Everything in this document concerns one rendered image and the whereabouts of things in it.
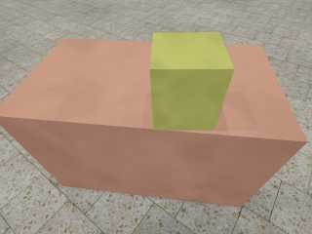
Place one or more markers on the carton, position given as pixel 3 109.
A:
pixel 190 73

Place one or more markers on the pedestal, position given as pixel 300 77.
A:
pixel 85 114

